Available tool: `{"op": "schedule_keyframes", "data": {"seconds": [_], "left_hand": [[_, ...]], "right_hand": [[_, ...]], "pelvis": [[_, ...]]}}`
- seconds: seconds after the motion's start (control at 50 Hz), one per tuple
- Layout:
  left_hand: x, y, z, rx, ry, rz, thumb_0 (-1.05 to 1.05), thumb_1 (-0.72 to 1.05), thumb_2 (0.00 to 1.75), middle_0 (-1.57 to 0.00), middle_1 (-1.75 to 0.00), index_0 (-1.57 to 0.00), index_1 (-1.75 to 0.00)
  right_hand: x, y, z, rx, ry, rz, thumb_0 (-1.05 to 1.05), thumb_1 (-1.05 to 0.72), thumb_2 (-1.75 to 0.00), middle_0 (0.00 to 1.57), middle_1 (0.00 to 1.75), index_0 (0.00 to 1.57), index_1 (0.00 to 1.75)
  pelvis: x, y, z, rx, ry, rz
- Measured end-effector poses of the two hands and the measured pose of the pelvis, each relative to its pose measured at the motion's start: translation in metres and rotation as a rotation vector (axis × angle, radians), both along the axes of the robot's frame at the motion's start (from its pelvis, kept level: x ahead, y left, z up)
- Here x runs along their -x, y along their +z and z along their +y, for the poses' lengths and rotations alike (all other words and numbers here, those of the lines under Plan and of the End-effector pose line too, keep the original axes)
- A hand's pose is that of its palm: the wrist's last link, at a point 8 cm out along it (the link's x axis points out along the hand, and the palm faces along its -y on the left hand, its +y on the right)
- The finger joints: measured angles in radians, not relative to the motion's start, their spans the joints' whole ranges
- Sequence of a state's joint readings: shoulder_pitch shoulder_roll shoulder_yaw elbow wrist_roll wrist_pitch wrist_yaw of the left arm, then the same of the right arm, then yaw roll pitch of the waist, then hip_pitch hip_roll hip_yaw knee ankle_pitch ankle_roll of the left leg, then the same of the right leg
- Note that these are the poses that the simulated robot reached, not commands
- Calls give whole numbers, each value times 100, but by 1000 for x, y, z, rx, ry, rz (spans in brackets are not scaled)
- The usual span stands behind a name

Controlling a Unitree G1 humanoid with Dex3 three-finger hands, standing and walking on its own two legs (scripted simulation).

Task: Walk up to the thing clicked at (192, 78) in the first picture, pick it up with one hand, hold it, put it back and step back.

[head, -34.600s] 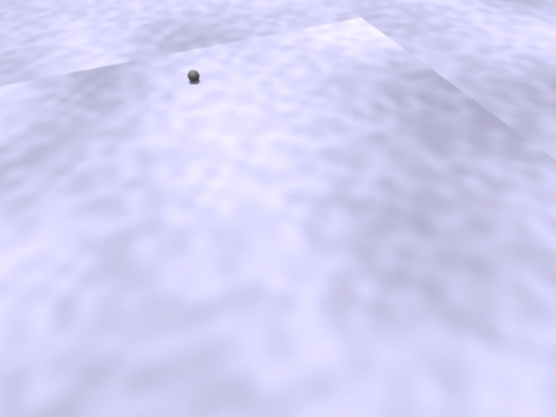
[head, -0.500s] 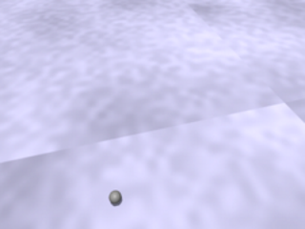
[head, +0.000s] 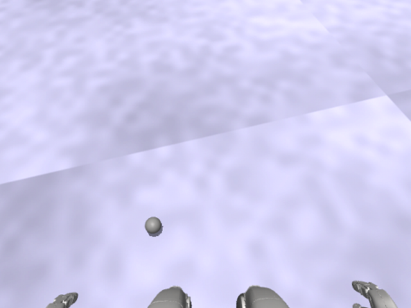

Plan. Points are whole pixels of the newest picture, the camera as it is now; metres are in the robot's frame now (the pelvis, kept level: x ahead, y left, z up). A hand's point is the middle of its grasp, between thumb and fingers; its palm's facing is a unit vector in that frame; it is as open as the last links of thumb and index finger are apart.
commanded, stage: step back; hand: left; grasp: from above
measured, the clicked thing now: (153, 225) +0.49 +0.28 -0.72
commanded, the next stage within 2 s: none
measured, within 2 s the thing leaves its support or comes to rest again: neither
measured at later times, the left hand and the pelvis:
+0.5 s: hand out of the picture +0.02 +0.31 -0.15, palm faces -0.04 -0.93 -0.36, open 7.4 cm; pelvis -0.10 +0.05 +0.01, yaw -1 degrees
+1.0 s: hand out of the picture -0.08 +0.31 -0.14, palm faces -0.04 -0.92 -0.40, open 7.4 cm; pelvis -0.24 +0.06 -0.01, yaw -1 degrees
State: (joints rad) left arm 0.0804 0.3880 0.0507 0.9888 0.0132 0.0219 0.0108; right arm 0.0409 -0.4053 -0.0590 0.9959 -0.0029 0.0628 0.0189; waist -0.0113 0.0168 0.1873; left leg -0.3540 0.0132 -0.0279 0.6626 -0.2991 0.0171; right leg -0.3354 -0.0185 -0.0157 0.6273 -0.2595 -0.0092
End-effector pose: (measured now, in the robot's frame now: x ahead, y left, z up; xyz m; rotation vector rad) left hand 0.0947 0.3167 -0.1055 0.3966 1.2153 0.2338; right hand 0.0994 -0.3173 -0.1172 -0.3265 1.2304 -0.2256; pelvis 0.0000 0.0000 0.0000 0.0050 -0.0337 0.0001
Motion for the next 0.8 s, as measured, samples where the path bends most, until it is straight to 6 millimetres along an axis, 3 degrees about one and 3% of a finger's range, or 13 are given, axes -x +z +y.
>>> {"op": "schedule_keyframes", "data": {"seconds": [0.1, 0.26, 0.38, 0.52, 0.64, 0.7, 0.8], "left_hand": [[13, 4, 2, -4, -22, -14, 0, 90, 90, -20, -30, -21, -30], [12, -13, 29, 29, -30, -137, 0, 90, 90, -20, -30, -21, -30], [43, -13, 34, 64, -9, -86, 0, 90, 90, -20, -30, -21, -30], [90, -10, 36, 57, -30, -34, 0, 90, 90, -20, -30, -21, -30], [119, -10, 30, 17, -64, -24, 0, 90, 90, -20, -30, -21, -30], [134, -1, 21, 14, -73, -36, 0, 90, 90, -20, -30, -21, -30], [153, 16, 18, 10, -69, -79, 0, 90, 90, -20, -30, -21, -30]], "right_hand": [[20, 2, 4, 1, 5, 7, 1, -91, -90, 20, 30, 20, 30], [85, 2, 33, 57, 36, 85, 1, -91, -90, 20, 30, 20, 30], [131, 23, 57, 54, 20, 107, 1, -90, -90, 20, 30, 20, 30], [140, 24, 56, 67, -4, 27, 1, -90, -90, 20, 30, 21, 30], [147, 3, 47, 28, -12, -71, 1, -90, -90, 20, 30, 20, 30], [155, -3, 45, -1, -30, -83, 1, -90, -90, 20, 30, 20, 30], [179, 5, 49, -25, -16, -70, 1, -90, -90, 20, 30, 20, 30]], "pelvis": [[19, 2, 8, -27, -6, 6], [55, -11, 35, -6, 33, 22], [77, 5, 45, 29, 21, 12], [104, 7, 50, 21, -33, 15], [133, -7, 42, 0, -78, -7], [147, -5, 38, 37, -61, -25], [171, 6, 36, -28, -76, -5]]}}
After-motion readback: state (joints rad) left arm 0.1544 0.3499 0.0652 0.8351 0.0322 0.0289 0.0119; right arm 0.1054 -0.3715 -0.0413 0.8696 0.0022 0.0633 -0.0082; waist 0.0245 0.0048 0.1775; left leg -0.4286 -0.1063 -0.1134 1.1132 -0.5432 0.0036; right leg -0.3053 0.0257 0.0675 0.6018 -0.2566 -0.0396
